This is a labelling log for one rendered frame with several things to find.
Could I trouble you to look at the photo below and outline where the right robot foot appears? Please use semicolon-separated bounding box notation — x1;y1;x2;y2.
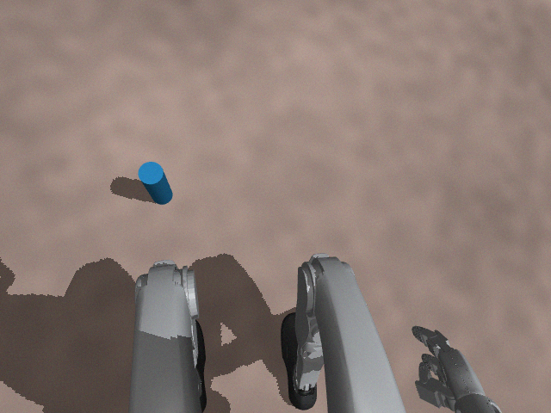
281;312;317;410

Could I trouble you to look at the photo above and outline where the right robot arm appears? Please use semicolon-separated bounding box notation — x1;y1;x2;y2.
455;394;502;413

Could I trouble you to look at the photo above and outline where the can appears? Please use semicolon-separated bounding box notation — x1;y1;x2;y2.
138;162;173;205

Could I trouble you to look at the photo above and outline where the right robot hand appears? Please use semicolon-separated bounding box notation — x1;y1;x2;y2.
412;326;486;411

